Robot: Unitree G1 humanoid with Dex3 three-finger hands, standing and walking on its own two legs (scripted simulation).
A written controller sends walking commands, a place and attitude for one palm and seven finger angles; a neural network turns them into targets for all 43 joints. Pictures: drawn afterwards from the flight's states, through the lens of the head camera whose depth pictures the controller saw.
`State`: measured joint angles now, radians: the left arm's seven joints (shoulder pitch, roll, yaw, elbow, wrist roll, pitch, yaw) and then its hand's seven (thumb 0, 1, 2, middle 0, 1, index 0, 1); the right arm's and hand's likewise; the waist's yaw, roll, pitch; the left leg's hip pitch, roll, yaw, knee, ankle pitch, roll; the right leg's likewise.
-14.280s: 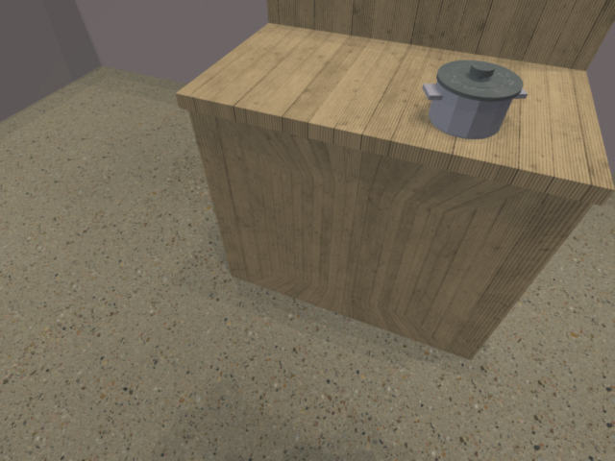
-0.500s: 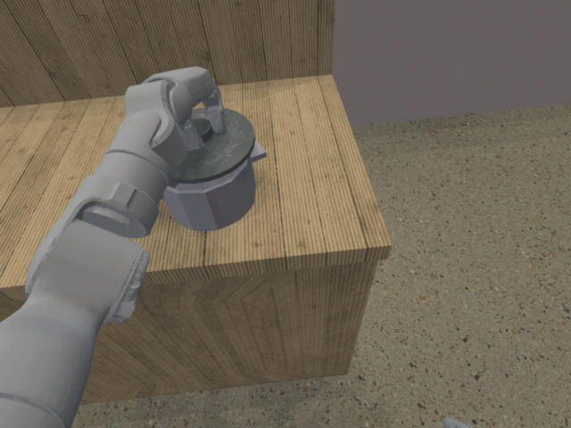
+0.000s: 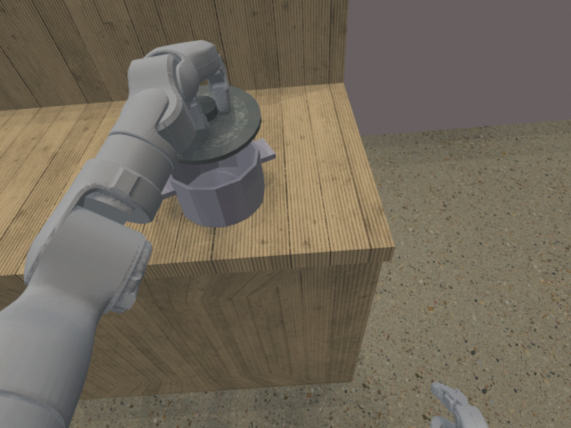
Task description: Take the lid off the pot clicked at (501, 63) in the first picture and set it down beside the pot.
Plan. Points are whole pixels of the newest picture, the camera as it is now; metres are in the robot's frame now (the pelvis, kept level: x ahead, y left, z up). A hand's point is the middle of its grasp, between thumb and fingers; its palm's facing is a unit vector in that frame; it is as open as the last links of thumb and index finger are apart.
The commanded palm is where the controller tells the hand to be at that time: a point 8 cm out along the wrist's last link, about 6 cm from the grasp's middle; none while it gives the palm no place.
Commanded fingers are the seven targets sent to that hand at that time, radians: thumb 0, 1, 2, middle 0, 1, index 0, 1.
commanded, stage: lift the lid straight up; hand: left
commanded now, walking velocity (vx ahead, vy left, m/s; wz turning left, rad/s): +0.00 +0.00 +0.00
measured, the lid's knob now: (201, 109) +0.50 +0.11 +0.22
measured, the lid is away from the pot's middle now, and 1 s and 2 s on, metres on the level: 0.01 0.00 0.12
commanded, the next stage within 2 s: move the lid sideways beside the pot in 1.04 s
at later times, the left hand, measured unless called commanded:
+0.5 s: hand (188, 74) +0.48 +0.11 +0.28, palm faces -0.19 -0.08 -0.98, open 7.0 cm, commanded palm +0.46 +0.12 +0.35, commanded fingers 0.00 0.67 0.98 -0.85 -1.03 -0.93 -1.04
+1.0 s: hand (174, 45) +0.47 +0.11 +0.32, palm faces -0.11 -0.10 -0.99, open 7.0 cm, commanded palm +0.45 +0.12 +0.37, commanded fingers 0.00 0.67 0.98 -0.85 -1.03 -0.93 -1.04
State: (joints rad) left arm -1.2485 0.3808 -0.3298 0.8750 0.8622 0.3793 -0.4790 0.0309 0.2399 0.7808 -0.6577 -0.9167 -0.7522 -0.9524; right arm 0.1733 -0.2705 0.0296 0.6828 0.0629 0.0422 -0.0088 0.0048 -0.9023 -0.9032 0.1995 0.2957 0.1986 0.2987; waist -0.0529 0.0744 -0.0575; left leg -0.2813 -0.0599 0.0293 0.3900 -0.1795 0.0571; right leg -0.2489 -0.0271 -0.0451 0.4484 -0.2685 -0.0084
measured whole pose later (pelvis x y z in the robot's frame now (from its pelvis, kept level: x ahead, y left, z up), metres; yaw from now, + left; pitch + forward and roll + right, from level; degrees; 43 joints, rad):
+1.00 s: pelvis +0.00 +0.01 +0.00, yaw +0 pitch +5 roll +1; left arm -1.48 0.40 -0.33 0.95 0.89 0.43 -0.54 0.04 0.24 0.79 -0.66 -0.91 -0.76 -0.95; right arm 0.17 -0.27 0.05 0.69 0.06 0.01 -0.02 0.01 -0.90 -0.90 0.20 0.30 0.20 0.30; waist -0.05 0.07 -0.07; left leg -0.30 -0.07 0.03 0.37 -0.16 0.07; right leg -0.26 -0.04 -0.04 0.44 -0.25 0.01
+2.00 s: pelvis -0.01 +0.02 +0.00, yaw +1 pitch +5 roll +0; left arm -1.36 0.64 -0.28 0.85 0.94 0.34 -0.61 0.05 0.24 0.79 -0.65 -0.91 -0.77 -0.96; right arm 0.18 -0.27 0.04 0.66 0.08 0.08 -0.03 0.00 -0.90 -0.90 0.20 0.30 0.20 0.30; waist -0.06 0.05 -0.05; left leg -0.32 -0.07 0.02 0.40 -0.17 0.08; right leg -0.26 -0.04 -0.05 0.41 -0.24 0.01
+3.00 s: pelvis +0.00 +0.02 +0.00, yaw +1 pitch +6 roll -1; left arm -1.33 0.85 -0.18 0.90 0.98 0.21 -0.62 0.06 0.24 0.79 -0.65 -0.91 -0.77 -0.96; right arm 0.23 -0.30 0.04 0.67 0.10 0.12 -0.04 0.00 -0.90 -0.90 0.20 0.30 0.20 0.30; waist -0.06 0.06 -0.03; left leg -0.35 -0.06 0.01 0.42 -0.18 0.09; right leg -0.26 -0.03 -0.06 0.38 -0.22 0.01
